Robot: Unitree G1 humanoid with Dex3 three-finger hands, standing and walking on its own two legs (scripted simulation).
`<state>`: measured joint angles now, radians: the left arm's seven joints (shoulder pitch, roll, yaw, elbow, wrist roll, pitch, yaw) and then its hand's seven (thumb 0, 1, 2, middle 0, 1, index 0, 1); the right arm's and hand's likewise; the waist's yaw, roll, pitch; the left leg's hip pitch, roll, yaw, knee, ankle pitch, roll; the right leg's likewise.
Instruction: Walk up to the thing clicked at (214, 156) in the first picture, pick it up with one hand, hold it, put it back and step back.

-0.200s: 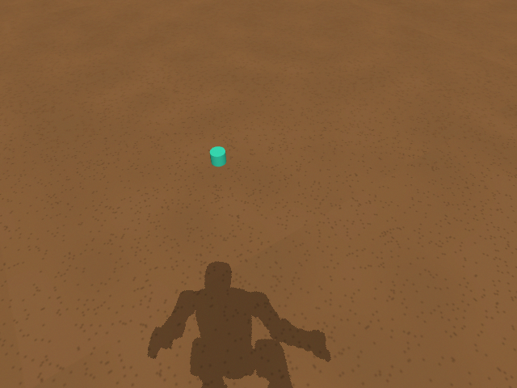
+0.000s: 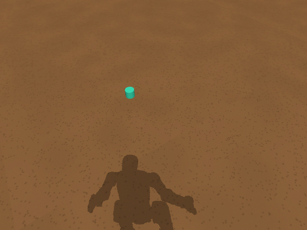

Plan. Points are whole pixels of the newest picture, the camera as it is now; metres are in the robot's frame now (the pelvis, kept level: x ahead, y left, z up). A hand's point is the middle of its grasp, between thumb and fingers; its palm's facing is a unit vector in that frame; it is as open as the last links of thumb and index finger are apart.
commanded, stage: stand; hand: left
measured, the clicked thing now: (129, 92) +1.39 +0.28 -0.74
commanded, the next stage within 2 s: walk up in 0.92 s
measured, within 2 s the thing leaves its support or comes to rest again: neither
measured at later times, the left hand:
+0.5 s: hand out of the picture +0.08 +0.25 -0.16, palm faces -0.02 -0.94 -0.34, open 7.4 cm
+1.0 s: hand out of the picture +0.08 +0.26 -0.15, palm faces +0.00 -0.94 -0.33, open 7.4 cm
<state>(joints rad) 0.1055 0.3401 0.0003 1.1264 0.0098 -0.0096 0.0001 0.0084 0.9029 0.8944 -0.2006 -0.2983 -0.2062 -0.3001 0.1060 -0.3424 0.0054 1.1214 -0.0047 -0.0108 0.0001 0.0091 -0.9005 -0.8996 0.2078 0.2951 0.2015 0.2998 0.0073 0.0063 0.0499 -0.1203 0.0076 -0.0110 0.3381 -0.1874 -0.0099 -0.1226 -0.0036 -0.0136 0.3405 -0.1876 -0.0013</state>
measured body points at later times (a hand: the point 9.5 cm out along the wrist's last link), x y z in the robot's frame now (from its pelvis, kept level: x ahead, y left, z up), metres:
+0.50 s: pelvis +0.01 +0.00 +0.00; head +0.02 +0.00 +0.45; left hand +0.08 +0.30 -0.13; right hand +0.08 -0.30 -0.13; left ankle +0.00 +0.13 -0.75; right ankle +0.00 -0.12 -0.75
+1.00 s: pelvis +0.01 +0.00 +0.00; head +0.01 +0.00 +0.45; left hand +0.08 +0.31 -0.13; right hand +0.08 -0.30 -0.13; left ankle +0.00 +0.12 -0.74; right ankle +0.00 -0.12 -0.74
